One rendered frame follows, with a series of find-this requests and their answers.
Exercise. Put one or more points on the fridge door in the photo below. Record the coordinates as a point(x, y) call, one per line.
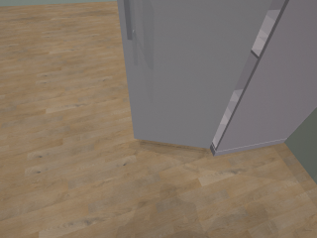
point(184, 62)

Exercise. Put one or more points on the handle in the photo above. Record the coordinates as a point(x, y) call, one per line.
point(129, 20)

